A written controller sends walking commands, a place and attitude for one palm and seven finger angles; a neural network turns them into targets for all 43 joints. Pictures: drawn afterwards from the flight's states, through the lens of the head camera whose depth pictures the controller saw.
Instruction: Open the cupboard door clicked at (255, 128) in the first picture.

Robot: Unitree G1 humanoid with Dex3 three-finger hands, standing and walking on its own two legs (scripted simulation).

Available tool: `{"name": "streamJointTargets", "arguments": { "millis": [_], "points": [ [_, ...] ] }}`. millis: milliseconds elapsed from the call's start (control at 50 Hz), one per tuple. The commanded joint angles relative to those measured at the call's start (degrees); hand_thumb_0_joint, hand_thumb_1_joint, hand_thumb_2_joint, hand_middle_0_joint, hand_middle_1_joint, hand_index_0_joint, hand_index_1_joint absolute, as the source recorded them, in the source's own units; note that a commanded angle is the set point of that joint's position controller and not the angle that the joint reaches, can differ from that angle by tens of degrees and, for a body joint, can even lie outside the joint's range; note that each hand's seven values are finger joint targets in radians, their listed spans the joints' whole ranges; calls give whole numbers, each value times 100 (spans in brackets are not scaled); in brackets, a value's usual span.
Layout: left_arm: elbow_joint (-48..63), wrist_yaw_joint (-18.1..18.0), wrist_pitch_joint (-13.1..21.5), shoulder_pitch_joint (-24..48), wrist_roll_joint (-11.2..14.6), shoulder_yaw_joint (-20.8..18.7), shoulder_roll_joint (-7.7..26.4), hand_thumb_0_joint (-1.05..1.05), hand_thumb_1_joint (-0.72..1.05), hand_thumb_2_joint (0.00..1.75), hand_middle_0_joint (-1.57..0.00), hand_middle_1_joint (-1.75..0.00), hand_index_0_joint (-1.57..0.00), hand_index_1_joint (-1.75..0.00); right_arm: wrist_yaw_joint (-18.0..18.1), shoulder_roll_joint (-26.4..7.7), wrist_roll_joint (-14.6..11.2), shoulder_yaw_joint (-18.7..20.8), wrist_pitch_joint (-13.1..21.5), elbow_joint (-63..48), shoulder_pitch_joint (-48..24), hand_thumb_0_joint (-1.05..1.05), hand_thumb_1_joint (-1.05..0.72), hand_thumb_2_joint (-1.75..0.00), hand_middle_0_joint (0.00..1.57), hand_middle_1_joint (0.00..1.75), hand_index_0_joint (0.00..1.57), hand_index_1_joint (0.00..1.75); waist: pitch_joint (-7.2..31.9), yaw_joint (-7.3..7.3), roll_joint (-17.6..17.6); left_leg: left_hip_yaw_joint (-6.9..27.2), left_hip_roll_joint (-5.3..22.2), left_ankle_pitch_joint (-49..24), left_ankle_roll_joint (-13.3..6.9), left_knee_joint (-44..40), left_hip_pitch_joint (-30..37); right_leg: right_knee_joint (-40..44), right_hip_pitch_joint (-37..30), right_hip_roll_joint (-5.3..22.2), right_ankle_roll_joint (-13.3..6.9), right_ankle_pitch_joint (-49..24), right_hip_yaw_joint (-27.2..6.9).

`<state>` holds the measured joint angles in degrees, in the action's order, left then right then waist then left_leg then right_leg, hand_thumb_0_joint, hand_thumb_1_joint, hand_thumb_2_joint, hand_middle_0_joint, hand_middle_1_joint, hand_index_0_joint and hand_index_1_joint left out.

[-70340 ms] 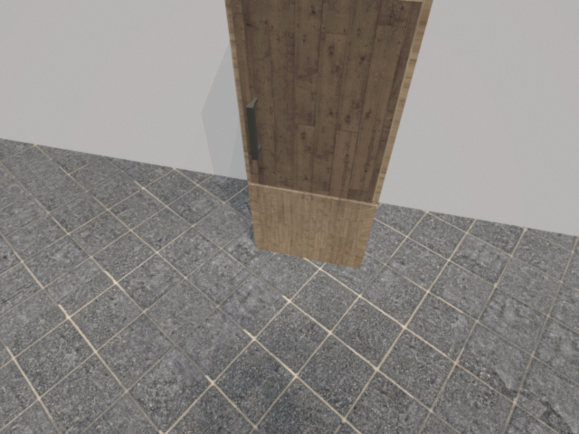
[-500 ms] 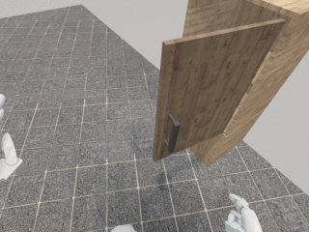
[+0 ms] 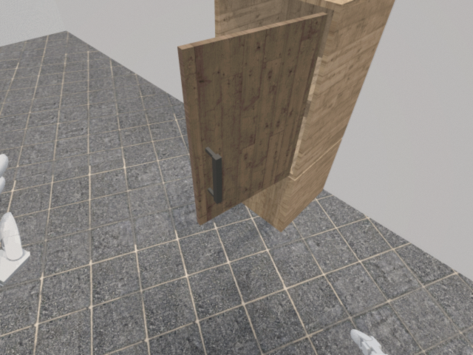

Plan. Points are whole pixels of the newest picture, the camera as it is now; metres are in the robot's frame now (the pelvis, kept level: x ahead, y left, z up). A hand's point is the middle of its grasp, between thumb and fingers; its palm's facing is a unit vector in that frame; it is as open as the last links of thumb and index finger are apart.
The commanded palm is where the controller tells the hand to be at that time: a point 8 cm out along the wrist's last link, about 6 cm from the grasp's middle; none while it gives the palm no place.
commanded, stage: stop stepping back and stand still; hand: left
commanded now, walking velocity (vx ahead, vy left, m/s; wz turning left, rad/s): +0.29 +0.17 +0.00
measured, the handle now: (213, 176) +0.59 +0.10 -0.10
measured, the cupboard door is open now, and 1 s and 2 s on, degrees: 80 80 80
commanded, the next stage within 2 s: let the arm hang, fingers relaxed in 0.86 s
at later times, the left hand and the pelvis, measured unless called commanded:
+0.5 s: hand (38, 267) +0.17 +0.24 +0.18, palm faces +0.43 -0.73 -0.52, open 7.4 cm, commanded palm +0.12 +0.27 +0.18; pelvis -0.02 -0.02 +0.01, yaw -1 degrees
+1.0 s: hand (27, 280) +0.18 +0.27 +0.13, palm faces +0.35 -0.79 -0.51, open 7.4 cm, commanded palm none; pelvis -0.03 +0.01 +0.00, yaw -1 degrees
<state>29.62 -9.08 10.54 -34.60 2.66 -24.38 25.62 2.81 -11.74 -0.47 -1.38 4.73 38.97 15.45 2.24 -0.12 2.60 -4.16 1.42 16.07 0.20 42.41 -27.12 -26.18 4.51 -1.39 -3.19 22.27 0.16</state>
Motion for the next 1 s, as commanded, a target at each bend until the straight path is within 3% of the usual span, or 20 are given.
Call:
{"name": "streamJointTargets", "arguments": {
  "millis": [0,60,120,140,160,220,240,260,280,300,380,560,620,660,680,740,840,920,940,980],
  "points": [
    [627,-171,416,636,-22,-693,939,0,90,90,-20,-30,-20,-30,145,-592,10,239,444,-987,-834,0,-90,-90,20,30,20,30,32,-56,148,-251,-137,-152,-183,-699,463,199,223,1428,-274,-3962,-825],
    [365,-154,451,970,-8,-506,856,0,90,90,-20,-30,-20,-30,218,-780,11,372,499,-882,-638,0,-90,-90,20,30,20,30,-104,-177,-63,40,-70,-240,-400,-1507,1714,-300,1193,1034,64,-2157,-598],
    [381,-170,544,864,-3,-627,830,0,90,90,-20,-30,-20,-30,207,-942,-30,425,503,-1002,-602,0,-90,-90,20,30,20,30,-252,-124,-1061,2297,1320,161,-1146,-2315,1976,-1497,2195,137,524,82,-138],
    [150,-177,546,601,-35,-789,1028,0,90,90,-20,-30,-20,-30,253,-833,25,394,534,-939,-660,0,-90,-90,20,30,20,30,-329,-74,-1312,2590,1553,743,-1270,-2729,1596,-1896,2142,172,451,767,-77],
    [364,-174,524,709,-78,-787,1059,0,90,90,-20,-30,-20,-30,283,-739,95,350,534,-969,-708,0,-90,-90,20,30,20,30,-438,-88,-1310,2612,1604,1343,-1274,-3062,890,-2022,1703,244,340,890,-28],
    [707,-138,516,670,-102,-796,963,0,90,90,-20,-30,-20,-30,271,-807,62,404,552,-1037,-843,0,-90,-90,20,30,20,30,-476,6,-1022,1283,1032,2094,-733,-2768,-499,-666,20,177,180,444,239],
    [868,-139,521,551,-104,-900,1080,0,90,90,-20,-30,-20,-30,265,-807,40,422,556,-1064,-814,0,-90,-90,20,30,20,30,-307,51,-720,768,620,1905,-493,-2077,-560,-103,-197,274,92,391,-28],
    [943,-120,543,369,-116,-832,1021,0,90,90,-20,-30,-20,-30,231,-714,59,441,527,-1128,-816,0,-90,-90,20,30,20,30,-242,36,78,277,61,1522,-258,-621,-738,752,10,887,-259,1117,-1259],
    [997,-108,512,348,-86,-828,1052,0,90,90,-20,-30,-20,-30,156,-658,57,452,497,-1122,-854,0,-90,-90,20,30,20,30,-351,80,1032,134,-249,1100,-102,956,-1027,1771,513,1997,-691,2000,-3216],
    [1095,-100,569,520,-55,-764,982,0,90,90,-20,-30,-20,-30,110,-783,59,531,527,-1048,-724,0,-90,-90,20,30,20,30,-564,-7,695,438,-185,775,-23,1909,-1135,1895,739,2226,-676,1142,-3324],
    [499,-128,822,540,-137,-919,973,0,90,90,-20,-30,-20,-30,126,-536,69,351,558,-861,-507,0,-90,-90,20,30,20,30,-41,-121,-183,314,49,155,47,1494,-967,673,-175,1707,-505,-3718,-1433],
    [329,-115,652,450,-74,-547,683,0,90,90,-20,-30,-20,-30,145,-600,16,386,510,-1079,-846,0,-90,-90,20,30,20,30,332,100,769,-200,-243,-1035,-259,-1734,1239,-29,-338,1163,492,-5232,-496],
    [1242,-117,670,437,-46,-673,867,0,90,90,-20,-30,-20,-30,104,-773,-14,451,461,-1224,-764,0,-90,-90,20,30,20,30,1009,58,-415,670,772,-4062,-738,-1516,3052,-1055,921,501,806,-3346,-237],
    [1330,-120,641,347,-78,-763,908,0,90,90,-20,-30,-20,-30,65,-640,12,455,519,-1232,-747,0,-90,-90,20,30,20,30,822,144,-1169,1049,1224,-4491,-900,-1698,3113,-1148,1501,242,604,-212,-111],
    [1405,-123,603,361,-110,-794,955,0,90,90,-20,-30,-20,-30,67,-615,66,418,551,-1215,-762,0,-90,-90,20,30,20,30,610,107,-1559,1015,1205,-4061,-808,-1881,2577,-891,1256,209,452,234,30],
    [1435,-124,536,433,-124,-1019,1133,0,90,90,-20,-30,-20,-30,107,-661,49,355,607,-1211,-772,0,-90,-90,20,30,20,30,167,70,-1511,608,953,-2309,-510,-1975,1508,-115,503,245,404,-548,129],
    [598,-84,368,-80,92,-777,702,0,90,90,-20,-30,-20,-30,72,-580,-20,354,398,-1202,-725,0,-90,-90,20,30,20,30,293,-83,152,221,126,-945,-12,-878,1276,737,496,1060,150,-3378,-1141],
    [537,-56,295,362,69,-552,677,0,90,90,-20,-30,-20,-30,147,-628,7,309,354,-1179,-825,0,-90,-90,20,30,20,30,225,-44,-116,342,198,-1140,-83,-1502,1650,694,740,786,260,-2544,-734],
    [-3602,647,-347,947,-350,1947,-321,0,90,90,-20,-30,-20,-30,-321,-1208,35,528,748,129,-1172,0,-90,-90,20,30,20,30,63,-264,-431,724,552,-2532,-121,-899,1571,-380,1573,807,179,-2231,90],
    [-3734,858,-1007,952,-435,1715,-434,0,90,90,-20,-30,-20,-30,-309,-1447,60,569,154,90,-740,0,-90,-90,20,30,20,30,45,-93,-913,1260,1007,-2250,-596,-1611,840,-931,1181,431,235,-760,43]
  ]
}}
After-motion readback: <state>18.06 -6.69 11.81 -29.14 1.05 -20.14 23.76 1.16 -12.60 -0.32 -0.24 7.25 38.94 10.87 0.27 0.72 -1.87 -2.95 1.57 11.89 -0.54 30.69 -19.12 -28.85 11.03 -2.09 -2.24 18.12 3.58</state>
